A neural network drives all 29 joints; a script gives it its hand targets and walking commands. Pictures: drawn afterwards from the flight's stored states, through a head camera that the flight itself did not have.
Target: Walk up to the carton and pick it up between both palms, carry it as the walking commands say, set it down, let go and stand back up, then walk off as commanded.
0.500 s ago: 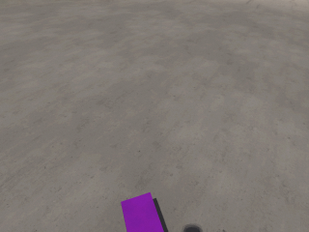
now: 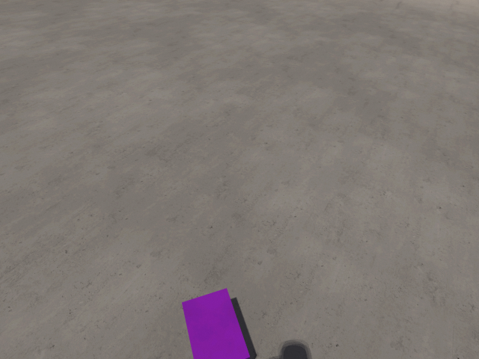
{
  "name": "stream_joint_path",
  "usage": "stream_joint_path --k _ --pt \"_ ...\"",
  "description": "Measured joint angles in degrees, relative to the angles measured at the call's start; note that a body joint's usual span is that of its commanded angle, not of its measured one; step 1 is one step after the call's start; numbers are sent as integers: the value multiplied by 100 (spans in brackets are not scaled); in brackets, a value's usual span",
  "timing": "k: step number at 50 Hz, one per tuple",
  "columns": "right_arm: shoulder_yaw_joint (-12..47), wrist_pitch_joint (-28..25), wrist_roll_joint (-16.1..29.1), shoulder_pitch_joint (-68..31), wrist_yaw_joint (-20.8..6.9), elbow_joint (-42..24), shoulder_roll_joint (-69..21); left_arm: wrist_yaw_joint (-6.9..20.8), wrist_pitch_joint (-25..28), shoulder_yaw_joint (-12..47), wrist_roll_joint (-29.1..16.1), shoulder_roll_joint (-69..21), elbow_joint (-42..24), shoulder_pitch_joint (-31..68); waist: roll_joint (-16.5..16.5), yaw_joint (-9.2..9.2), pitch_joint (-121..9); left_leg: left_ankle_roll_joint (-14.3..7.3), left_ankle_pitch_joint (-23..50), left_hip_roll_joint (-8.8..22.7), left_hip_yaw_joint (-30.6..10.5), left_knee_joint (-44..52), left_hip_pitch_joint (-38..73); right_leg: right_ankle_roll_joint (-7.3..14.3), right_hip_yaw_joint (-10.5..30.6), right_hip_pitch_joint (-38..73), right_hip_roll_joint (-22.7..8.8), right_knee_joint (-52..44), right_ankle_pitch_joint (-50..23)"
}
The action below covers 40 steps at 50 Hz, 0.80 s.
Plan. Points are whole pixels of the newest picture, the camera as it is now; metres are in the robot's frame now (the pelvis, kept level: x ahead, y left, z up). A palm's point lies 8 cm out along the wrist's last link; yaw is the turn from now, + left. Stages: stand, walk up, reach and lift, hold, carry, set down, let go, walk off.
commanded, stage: stand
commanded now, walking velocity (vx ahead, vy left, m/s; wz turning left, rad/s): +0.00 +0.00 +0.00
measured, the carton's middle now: (214, 339) +0.41 +0.09 -0.67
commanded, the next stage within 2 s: walk off in 0.78 s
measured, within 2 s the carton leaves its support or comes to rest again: neither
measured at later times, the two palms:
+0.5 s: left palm out of the picture +0.06 +0.30 -0.11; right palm out of the picture +0.06 -0.30 -0.09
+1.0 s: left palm out of the picture +0.07 +0.31 -0.11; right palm out of the picture +0.07 -0.31 -0.09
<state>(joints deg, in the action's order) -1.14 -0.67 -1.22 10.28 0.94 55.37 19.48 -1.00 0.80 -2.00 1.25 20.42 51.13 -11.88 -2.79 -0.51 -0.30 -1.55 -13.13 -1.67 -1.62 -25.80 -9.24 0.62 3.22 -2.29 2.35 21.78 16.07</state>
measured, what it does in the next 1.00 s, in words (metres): stands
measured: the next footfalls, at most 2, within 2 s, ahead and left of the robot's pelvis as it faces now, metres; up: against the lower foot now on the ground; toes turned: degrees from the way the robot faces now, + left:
right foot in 1.42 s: +0.00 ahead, -0.28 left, +0.00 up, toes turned -13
left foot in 1.80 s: +0.00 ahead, -0.15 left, +0.00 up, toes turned -23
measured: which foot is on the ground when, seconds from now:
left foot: down 0.00-1.00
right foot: down 0.00-1.00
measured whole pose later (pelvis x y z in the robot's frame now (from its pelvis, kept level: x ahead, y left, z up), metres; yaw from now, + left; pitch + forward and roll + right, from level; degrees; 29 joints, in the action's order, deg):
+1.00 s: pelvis -0.01 +0.00 +0.00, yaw +0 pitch -3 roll -1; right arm 0.1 -1.0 -0.5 6.7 0.8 62.0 20.7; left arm -0.6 0.7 -1.4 0.7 22.3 59.3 -8.4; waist -2.2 -0.2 1.1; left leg -1.5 -9.2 -1.9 -1.9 -20.9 -8.7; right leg 0.4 3.0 -2.1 2.0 17.8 12.7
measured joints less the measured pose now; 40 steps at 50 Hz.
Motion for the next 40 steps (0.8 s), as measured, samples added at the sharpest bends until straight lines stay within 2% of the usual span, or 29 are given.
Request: stream_joint_path --k 22,40 --pt "41 -55 18 -152 -18 470 42 65 22 57 -15 104 515 179 66 14 100 -14 423 -30 14 453 30 -32 17 -68 -47 -249 -319" --pt "82 -55 63 -339 -19 635 163 42 35 98 -50 134 729 238 47 72 125 3 399 -5 -12 463 57 -17 -1 15 -23 -371 -350"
